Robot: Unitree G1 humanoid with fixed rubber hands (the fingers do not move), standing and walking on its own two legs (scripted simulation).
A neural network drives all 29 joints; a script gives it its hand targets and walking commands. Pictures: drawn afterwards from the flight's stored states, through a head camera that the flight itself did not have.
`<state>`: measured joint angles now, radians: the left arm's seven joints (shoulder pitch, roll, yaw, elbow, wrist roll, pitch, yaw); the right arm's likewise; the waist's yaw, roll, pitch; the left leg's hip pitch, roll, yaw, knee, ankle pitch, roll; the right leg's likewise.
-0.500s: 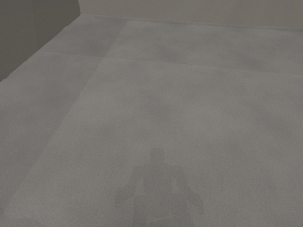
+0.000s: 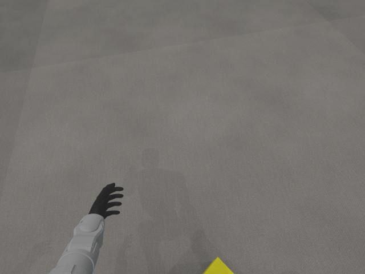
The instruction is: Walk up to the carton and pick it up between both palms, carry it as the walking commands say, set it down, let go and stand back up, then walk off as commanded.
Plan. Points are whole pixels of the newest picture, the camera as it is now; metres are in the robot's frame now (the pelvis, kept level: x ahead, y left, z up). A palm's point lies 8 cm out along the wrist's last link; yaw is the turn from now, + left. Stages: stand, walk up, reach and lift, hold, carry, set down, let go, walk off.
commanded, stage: walk off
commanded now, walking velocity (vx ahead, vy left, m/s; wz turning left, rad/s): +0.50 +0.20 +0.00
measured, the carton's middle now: out of the picture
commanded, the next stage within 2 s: stand in 1.04 s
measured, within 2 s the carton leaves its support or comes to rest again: neither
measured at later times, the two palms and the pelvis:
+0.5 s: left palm (67, 253) +0.25 +0.27 -0.13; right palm out of the picture +0.02 -0.20 -0.15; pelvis +0.11 +0.04 -0.01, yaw +1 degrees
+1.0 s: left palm out of the picture +0.20 +0.31 -0.15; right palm (255, 237) +0.19 -0.19 -0.16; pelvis +0.17 +0.06 -0.02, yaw +2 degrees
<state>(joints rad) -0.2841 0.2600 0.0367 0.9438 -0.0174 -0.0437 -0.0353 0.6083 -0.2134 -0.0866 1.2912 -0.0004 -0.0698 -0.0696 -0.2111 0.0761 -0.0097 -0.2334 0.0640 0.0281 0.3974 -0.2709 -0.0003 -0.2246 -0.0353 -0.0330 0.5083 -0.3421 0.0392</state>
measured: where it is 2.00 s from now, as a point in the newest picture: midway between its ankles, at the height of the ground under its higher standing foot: outside the picture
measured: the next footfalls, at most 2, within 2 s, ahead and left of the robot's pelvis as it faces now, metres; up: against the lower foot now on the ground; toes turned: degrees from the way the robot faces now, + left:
left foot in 0.24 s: +0.28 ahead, +0.17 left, +0.00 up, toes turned +4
right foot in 0.64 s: -0.04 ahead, -0.12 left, +0.00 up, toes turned +1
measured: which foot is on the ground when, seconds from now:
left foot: down 0.00-0.00, up 0.02-0.22, down 0.24-1.00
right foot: down 0.00-0.24, up 0.26-0.62, down 0.64-0.86, up 0.88-1.00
